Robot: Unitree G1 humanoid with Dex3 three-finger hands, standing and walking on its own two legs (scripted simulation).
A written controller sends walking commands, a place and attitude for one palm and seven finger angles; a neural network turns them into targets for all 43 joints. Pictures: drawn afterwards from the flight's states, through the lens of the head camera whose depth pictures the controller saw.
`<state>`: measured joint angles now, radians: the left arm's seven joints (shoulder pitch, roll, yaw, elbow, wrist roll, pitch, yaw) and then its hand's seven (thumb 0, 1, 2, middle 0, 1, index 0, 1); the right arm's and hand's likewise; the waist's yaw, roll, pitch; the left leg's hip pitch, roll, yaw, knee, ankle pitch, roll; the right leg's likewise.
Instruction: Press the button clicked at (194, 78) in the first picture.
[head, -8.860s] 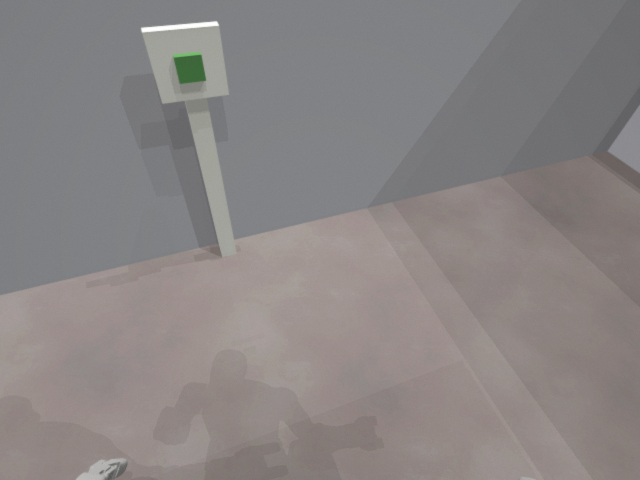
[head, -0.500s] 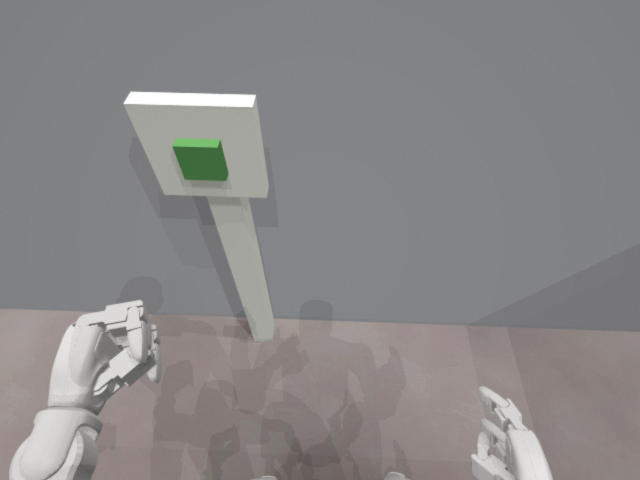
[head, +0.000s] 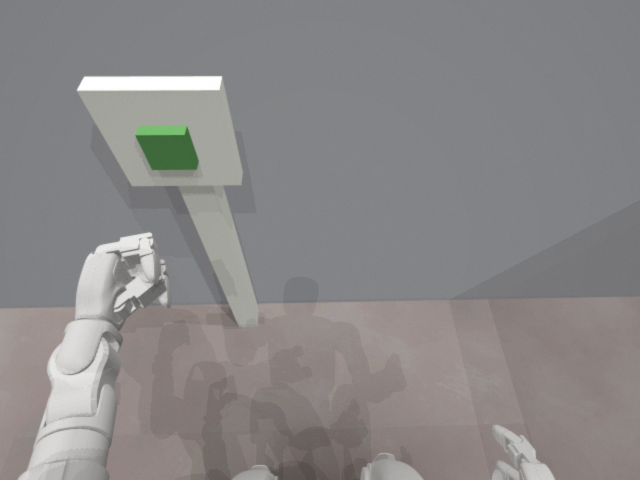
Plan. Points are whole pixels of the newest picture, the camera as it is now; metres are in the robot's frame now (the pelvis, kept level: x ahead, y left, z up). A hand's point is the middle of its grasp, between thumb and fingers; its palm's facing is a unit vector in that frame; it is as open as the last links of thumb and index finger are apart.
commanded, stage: aim a knuckle at the button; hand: left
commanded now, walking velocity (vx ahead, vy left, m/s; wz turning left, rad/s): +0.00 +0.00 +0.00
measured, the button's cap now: (169, 147) +0.55 +0.23 +0.07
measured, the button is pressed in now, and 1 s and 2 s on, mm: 0 0 1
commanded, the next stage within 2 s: press the button with the knuckle in 1.28 s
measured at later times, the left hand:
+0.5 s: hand (187, 215) +0.44 +0.20 +0.04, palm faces +0.04 -1.00 -0.03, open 3.1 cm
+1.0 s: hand (186, 213) +0.45 +0.20 +0.04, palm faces +0.06 -1.00 -0.03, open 3.1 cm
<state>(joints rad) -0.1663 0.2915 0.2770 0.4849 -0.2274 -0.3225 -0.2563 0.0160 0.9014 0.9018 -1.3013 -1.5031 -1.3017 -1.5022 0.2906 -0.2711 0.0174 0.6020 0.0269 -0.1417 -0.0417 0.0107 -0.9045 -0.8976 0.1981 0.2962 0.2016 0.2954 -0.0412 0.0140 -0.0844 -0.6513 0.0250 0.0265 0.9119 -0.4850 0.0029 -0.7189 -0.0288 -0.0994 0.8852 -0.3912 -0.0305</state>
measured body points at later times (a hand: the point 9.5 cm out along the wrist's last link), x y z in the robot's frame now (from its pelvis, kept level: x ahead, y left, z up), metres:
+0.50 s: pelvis -0.01 +0.01 -0.01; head +0.10 +0.02 +0.42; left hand +0.44 +0.25 +0.04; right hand +0.05 -0.26 -0.13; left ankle -0.02 +0.12 -0.69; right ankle +0.02 -0.10 -0.69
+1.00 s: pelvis +0.00 +0.01 -0.01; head +0.11 +0.03 +0.43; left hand +0.44 +0.25 +0.04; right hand +0.03 -0.25 -0.12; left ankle -0.02 +0.12 -0.69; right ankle +0.02 -0.10 -0.69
